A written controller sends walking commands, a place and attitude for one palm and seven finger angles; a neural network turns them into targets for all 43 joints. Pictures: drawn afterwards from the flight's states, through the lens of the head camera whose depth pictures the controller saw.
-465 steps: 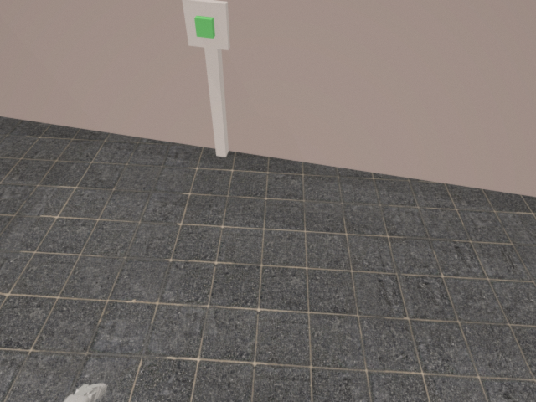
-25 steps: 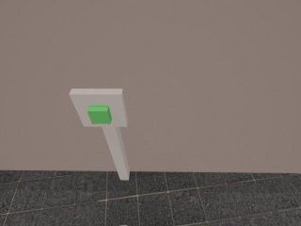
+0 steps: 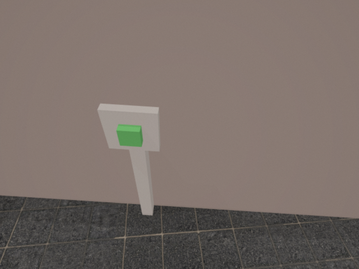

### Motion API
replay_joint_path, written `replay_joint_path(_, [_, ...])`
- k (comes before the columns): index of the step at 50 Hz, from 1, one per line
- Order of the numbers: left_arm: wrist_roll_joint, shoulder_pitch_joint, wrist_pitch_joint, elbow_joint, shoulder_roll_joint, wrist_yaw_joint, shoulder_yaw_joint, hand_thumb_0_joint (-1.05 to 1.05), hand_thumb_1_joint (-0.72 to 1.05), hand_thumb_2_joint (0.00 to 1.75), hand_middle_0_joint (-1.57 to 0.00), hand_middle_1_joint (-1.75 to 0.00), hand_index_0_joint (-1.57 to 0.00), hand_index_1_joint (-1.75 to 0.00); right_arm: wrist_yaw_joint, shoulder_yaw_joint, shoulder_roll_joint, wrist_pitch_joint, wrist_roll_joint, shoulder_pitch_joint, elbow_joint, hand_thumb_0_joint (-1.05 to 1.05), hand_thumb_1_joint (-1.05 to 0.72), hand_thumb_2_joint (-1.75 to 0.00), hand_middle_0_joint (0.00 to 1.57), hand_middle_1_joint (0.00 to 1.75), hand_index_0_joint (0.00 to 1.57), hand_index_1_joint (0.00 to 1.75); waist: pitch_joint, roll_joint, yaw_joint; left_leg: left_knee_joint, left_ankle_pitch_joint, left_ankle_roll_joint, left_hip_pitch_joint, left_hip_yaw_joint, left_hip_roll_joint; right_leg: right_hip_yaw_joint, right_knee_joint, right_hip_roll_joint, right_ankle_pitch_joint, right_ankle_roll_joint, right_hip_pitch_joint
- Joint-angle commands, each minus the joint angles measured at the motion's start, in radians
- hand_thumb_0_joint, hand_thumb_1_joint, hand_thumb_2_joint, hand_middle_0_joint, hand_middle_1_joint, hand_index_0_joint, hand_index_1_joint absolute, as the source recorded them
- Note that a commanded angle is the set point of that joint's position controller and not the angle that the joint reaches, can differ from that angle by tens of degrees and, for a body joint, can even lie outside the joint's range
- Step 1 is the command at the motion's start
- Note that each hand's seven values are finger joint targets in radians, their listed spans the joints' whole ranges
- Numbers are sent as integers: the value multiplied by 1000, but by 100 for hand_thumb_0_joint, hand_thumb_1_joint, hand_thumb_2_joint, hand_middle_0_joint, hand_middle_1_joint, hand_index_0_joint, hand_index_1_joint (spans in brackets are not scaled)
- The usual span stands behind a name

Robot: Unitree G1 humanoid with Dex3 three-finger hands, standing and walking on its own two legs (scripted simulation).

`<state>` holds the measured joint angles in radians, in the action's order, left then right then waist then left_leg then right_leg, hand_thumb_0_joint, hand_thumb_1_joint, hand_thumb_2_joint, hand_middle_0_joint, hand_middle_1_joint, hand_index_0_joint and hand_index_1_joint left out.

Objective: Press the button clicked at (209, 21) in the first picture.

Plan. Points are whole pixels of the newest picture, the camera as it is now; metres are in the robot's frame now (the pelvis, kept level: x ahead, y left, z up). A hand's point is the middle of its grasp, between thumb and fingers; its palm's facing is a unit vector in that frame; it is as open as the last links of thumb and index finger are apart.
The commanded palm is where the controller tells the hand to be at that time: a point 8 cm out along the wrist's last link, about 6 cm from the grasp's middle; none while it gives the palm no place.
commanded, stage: come to a stop and stand still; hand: left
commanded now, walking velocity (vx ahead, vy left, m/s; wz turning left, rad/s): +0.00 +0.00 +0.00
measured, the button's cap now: (130, 135) +0.51 +0.20 -0.04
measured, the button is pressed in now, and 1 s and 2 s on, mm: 0 0 0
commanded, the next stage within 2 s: look again from close up in 0.18 s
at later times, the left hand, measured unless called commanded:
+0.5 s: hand out of the picture -0.03 +0.16 -0.18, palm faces +0.04 -0.99 -0.17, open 7.4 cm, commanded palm none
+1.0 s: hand out of the picture -0.06 +0.15 -0.18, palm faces +0.06 -0.99 -0.15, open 7.4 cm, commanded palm none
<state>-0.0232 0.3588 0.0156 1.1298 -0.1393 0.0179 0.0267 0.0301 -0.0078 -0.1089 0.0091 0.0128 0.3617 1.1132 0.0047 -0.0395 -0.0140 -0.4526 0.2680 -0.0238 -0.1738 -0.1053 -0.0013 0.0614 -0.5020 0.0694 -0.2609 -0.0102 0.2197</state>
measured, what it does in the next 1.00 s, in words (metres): stands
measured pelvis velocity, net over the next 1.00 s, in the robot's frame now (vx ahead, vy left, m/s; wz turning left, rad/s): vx -0.03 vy -0.01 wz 0.03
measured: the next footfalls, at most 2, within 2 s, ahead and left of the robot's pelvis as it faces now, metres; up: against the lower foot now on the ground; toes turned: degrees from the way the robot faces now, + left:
none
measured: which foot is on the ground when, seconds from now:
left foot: down 0.00-1.00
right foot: down 0.00-1.00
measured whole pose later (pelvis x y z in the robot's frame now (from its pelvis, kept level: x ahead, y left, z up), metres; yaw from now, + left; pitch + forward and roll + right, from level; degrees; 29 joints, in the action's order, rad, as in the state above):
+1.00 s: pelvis -0.03 -0.01 +0.00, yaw +1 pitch -2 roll +0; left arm -0.03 0.36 0.00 1.10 -0.14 0.02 0.00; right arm 0.01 0.01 -0.13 -0.01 0.02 0.34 1.10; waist 0.00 -0.02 0.00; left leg -0.52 0.28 -0.02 -0.22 -0.07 0.02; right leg 0.09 -0.52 0.05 -0.27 0.00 0.23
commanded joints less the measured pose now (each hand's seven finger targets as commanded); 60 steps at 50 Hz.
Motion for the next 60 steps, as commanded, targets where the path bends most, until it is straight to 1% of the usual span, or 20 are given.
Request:
replay_joint_path(1, [9,88,-31,-1,-45,13,-8,0,90,90,-20,-30,-20,-30,17,-10,-107,25,-6,39,-14,0,-90,-90,20,30,20,30,-31,77,-9,118,-302,-18,-23,118,138,-44,98,46,208,24,-73])
replay_joint_path(2, [8,77,-30,5,-47,15,-6,0,90,90,-20,-30,-20,-30,16,-13,-104,21,-5,34,-7,0,-90,-90,20,30,20,30,-55,22,-6,112,-263,-11,-26,112,132,-45,101,42,208,22,-59])
replay_joint_path(4, [9,70,-29,9,-38,19,-10,0,90,90,-20,-30,-20,-30,15,-11,-99,18,-5,39,4,0,-90,-90,20,30,20,30,-78,-4,0,119,-221,-7,-21,106,127,-48,114,45,200,19,-39])
replay_joint_path(7, [8,64,-27,8,-34,23,-12,0,90,90,-20,-30,-20,-30,13,-7,-86,14,-4,41,23,0,-90,-90,20,30,20,30,-110,10,3,139,-169,-6,-33,106,125,-53,128,43,154,18,-19])
replay_joint_path(13, [8,62,-29,3,-37,26,-10,0,90,90,-20,-30,-20,-30,11,-6,-76,16,-3,43,29,0,-90,-90,20,30,20,30,-101,32,4,141,-155,-1,-28,100,120,-61,134,43,153,20,-21])
replay_joint_path(14, [-4,71,-57,18,-93,63,-21,0,90,90,-20,-30,-20,-30,-7,0,-134,30,-9,-48,-59,0,-90,-90,20,30,20,30,-182,-88,-11,-61,-261,24,-161,90,125,-89,114,86,442,25,11])
replay_joint_path(15, [-3,63,-74,5,-103,54,-19,0,90,90,-20,-30,-20,-30,-13,7,-107,30,-6,-53,-82,0,-90,-90,20,30,20,30,-132,-38,19,-27,-188,31,-104,80,91,-79,80,122,610,40,-7])
replay_joint_path(16, [1,60,-73,-17,-99,46,-18,0,90,90,-20,-30,-20,-30,-7,2,-65,32,1,24,-60,0,-90,-90,20,30,20,30,-46,-1,30,4,-88,14,-65,88,72,-92,35,117,550,51,-55])
replay_joint_path(17, [6,42,-70,-22,-91,42,-24,0,90,90,-20,-30,-20,-30,-4,2,-80,34,2,54,-49,0,-90,-90,20,30,20,30,34,40,32,0,-117,9,-52,96,86,-74,28,99,406,54,-84])
replay_joint_path(18, [10,26,-66,-27,-89,37,-25,0,90,90,-20,-30,-20,-30,-3,5,-91,32,0,41,-42,0,-90,-90,20,30,20,30,60,77,29,5,-147,6,-39,108,96,-68,34,80,278,55,-87])
replay_joint_path(19, [11,23,-60,-37,-92,34,-25,0,90,90,-20,-30,-20,-30,-4,4,-93,29,-1,20,-50,0,-90,-90,20,30,20,30,51,112,22,17,-136,2,-44,112,99,-69,47,68,173,54,-74])
replay_joint_path(20, [8,5,-52,-46,-91,32,-25,0,90,90,-20,-30,-20,-30,-4,3,-101,25,0,7,-63,0,-90,-90,20,30,20,30,-3,93,24,22,-106,-1,-77,128,105,-59,56,55,92,50,-41])
replay_joint_path(24, [7,0,-40,-50,-80,26,-28,0,90,90,-20,-30,-20,-30,-7,2,-117,15,2,-3,-76,0,-90,-90,20,30,20,30,-116,60,22,78,24,-5,-149,146,99,-58,88,43,-30,48,19])
replay_joint_path(42, [7,22,-37,-67,-95,20,-26,0,90,90,-20,-30,-20,-30,-10,6,-133,14,-1,-8,-57,0,-90,-90,20,30,20,30,-109,37,13,123,31,-1,-128,139,97,-62,132,49,2,36,-4])
replay_joint_path(46, [-2,43,-30,-68,-97,15,-16,0,90,90,-20,-30,-20,-30,-14,-2,-136,-2,10,8,-50,0,-90,-90,20,30,20,30,-128,20,12,110,272,-8,-166,134,84,-69,142,41,-268,48,43])
replay_joint_path(48, [-3,55,-27,-73,-102,12,-8,0,90,90,-20,-30,-20,-30,-16,-5,-131,-6,13,8,-53,0,-90,-90,20,30,20,30,-160,25,10,91,319,-12,-200,128,73,-87,151,42,-345,56,76])
replay_joint_path(53, [3,85,-37,-74,-106,6,7,0,90,90,-20,-30,-20,-30,-18,-4,-96,5,13,27,-57,0,-90,-90,20,30,20,30,-169,-14,10,-10,217,-16,-209,79,42,-148,164,72,-350,96,73])
replay_joint_path(57, [1,80,-42,-85,-98,3,13,0,90,90,-20,-30,-20,-30,-18,-8,-99,19,11,59,-52,0,-90,-90,20,30,20,30,-145,42,18,24,256,-26,-174,114,64,-114,116,55,-346,98,100])
replay_joint_path(59, [-3,64,-41,-94,-78,0,11,0,90,90,-20,-30,-20,-30,-15,-16,-122,20,10,87,-45,0,-90,-90,20,30,20,30,-178,125,31,98,316,-46,-165,183,110,-49,32,8,-303,83,140])
replay_joint_path(60, [-5,60,-42,-97,-59,-2,8,0,90,90,-20,-30,-20,-30,-13,-20,-137,22,8,103,-38,0,-90,-90,20,30,20,30,-185,184,35,154,336,-72,-137,246,158,3,-43,-24,-234,72,165])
